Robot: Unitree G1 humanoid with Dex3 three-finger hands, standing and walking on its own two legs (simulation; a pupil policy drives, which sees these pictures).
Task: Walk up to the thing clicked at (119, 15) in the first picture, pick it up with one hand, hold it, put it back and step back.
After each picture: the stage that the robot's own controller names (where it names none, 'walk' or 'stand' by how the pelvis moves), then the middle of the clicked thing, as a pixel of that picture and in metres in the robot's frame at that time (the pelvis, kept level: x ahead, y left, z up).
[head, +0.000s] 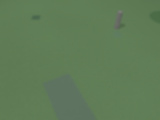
stand; (118, 20) +1.87 -0.44 -0.66
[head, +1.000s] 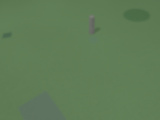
walk; (91, 25) +1.77 +0.04 -0.62
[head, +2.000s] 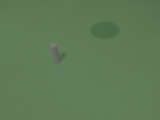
walk; (55, 53) +1.20 +0.40 -0.65
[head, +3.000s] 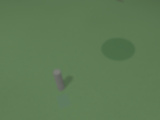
walk; (59, 80) +0.85 +0.31 -0.65
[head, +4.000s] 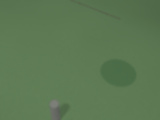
walk; (55, 112) +0.57 +0.20 -0.62
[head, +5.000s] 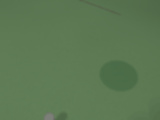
stand; out of the picture +0.44 +0.23 -0.65
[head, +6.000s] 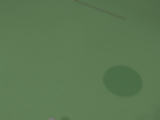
stand; out of the picture +0.43 +0.21 -0.65
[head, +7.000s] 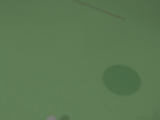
stand; out of the picture +0.44 +0.22 -0.65
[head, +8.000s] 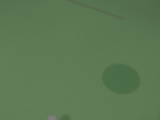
stand; out of the picture +0.46 +0.22 -0.66
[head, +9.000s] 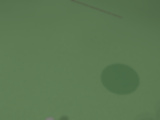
stand; out of the picture +0.43 +0.24 -0.66
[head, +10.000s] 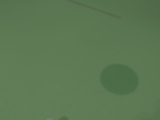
stand; out of the picture +0.43 +0.24 -0.66
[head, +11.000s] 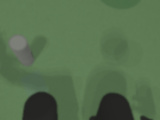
go down; (23, 52) +0.50 +0.26 -0.33
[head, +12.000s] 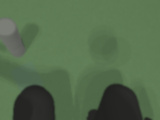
approach; (12, 40) +0.51 +0.27 -0.26
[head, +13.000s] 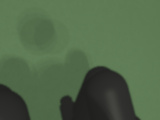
close in; out of the picture +0.49 +0.32 -0.17
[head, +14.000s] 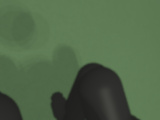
close; out of the picture +0.48 +0.34 -0.16
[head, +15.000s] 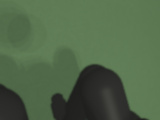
lift; out of the picture +0.43 +0.32 -0.17
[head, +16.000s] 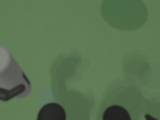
lift; (10, 77) +0.34 +0.23 +0.01
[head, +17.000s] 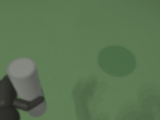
hold; (30, 91) +0.32 +0.18 +0.02
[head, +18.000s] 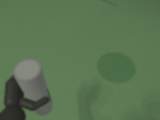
hold; (37, 91) +0.32 +0.16 +0.03
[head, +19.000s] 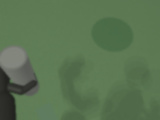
crouch; (23, 75) +0.38 +0.20 -0.03
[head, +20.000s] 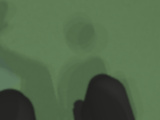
lower; out of the picture +0.51 +0.30 -0.07
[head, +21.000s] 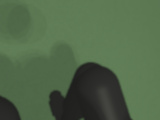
lower; out of the picture +0.47 +0.33 -0.17
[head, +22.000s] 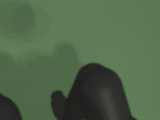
lower; out of the picture +0.47 +0.33 -0.17
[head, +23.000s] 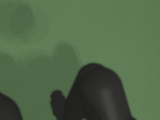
lower; out of the picture +0.46 +0.33 -0.17
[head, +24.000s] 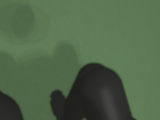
lower; out of the picture +0.46 +0.33 -0.17
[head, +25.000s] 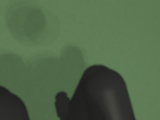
open; out of the picture +0.48 +0.31 -0.17
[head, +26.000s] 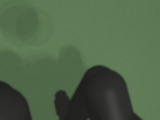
stand; out of the picture +0.47 +0.31 -0.18
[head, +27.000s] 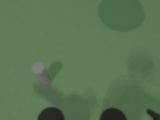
walk; (42, 75) +0.48 +0.22 -0.42
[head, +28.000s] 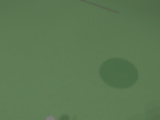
stand; out of the picture +0.43 +0.20 -0.60
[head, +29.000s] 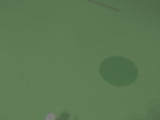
stand; out of the picture +0.44 +0.20 -0.60
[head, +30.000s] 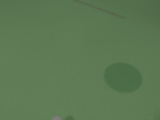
stand; out of the picture +0.45 +0.19 -0.65
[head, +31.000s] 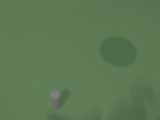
walk; (55, 100) +0.49 +0.15 -0.63
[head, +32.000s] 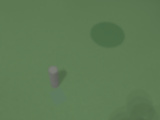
walk; (54, 77) +0.68 +0.22 -0.63
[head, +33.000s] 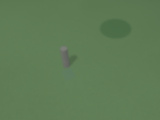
stand; (65, 57) +1.04 +0.27 -0.63
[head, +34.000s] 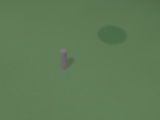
stand; (63, 59) +1.08 +0.22 -0.65
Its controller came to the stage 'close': yes
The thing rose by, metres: 0.68
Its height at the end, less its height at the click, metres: +0.00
